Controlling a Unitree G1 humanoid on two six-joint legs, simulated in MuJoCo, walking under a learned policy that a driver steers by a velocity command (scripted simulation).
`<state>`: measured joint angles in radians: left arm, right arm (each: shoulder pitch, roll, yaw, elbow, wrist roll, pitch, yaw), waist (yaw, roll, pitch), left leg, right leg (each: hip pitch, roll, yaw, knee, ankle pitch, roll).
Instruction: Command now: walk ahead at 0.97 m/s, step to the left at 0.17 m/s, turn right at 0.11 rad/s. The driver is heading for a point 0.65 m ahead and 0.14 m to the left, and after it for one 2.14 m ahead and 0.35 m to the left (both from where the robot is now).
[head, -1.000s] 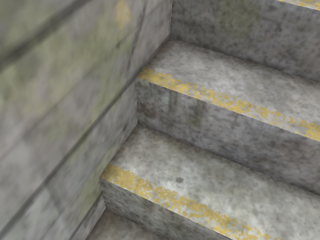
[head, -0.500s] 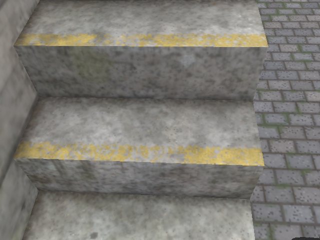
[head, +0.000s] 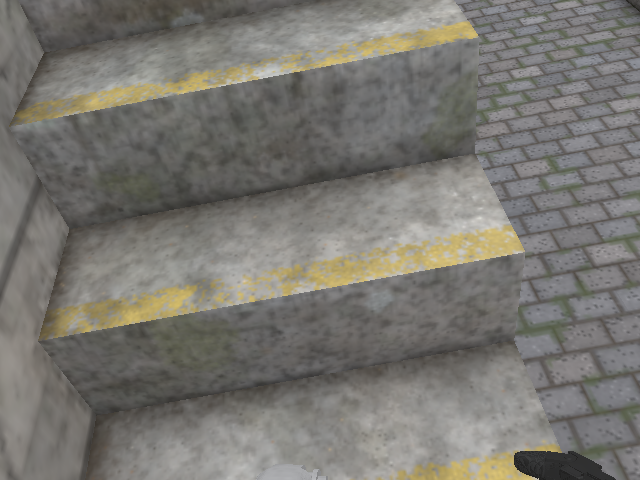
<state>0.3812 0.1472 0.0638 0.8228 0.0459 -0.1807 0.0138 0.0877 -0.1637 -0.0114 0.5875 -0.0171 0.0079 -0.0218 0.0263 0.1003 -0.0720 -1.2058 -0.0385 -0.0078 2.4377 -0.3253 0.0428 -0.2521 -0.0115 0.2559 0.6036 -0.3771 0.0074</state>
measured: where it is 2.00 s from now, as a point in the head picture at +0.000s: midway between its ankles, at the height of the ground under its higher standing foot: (306, 247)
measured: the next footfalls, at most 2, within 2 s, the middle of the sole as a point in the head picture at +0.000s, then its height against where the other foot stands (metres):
left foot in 0.16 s outside the picture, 0.20 m higher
right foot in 0.98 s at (404, 426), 0.20 m higher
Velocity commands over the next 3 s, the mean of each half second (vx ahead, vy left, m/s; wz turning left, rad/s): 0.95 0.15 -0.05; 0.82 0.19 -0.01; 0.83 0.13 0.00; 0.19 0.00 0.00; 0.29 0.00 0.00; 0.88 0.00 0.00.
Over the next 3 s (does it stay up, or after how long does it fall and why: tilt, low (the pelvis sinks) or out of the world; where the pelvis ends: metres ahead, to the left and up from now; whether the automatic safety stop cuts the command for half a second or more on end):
stays up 0.76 0.12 0.65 its command is cut before an obstacle from the start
